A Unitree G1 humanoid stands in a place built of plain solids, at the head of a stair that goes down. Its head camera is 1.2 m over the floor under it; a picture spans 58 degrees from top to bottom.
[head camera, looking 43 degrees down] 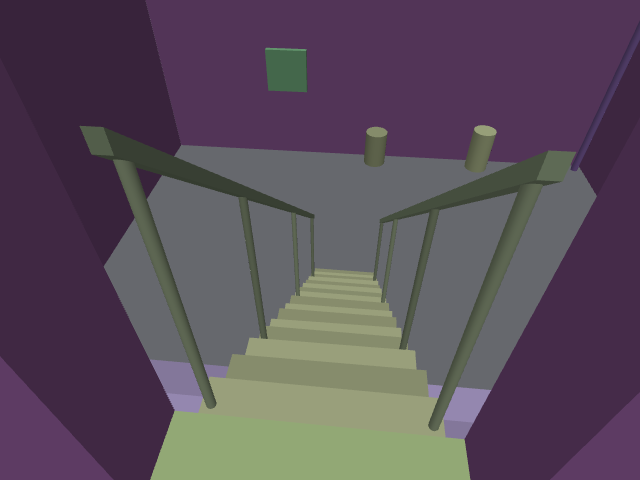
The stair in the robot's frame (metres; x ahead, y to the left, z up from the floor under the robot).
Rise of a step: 0.20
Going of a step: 0.22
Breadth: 0.81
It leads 6 degrees to the right of straight ahead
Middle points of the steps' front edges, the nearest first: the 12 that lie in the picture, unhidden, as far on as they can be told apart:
0.53 0.01 0.00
0.75 -0.01 -0.20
0.97 -0.03 -0.40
1.20 -0.06 -0.61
1.41 -0.08 -0.81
1.62 -0.10 -1.02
1.85 -0.12 -1.21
2.06 -0.14 -1.42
2.29 -0.16 -1.60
2.51 -0.19 -1.80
2.72 -0.21 -2.00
2.94 -0.23 -2.19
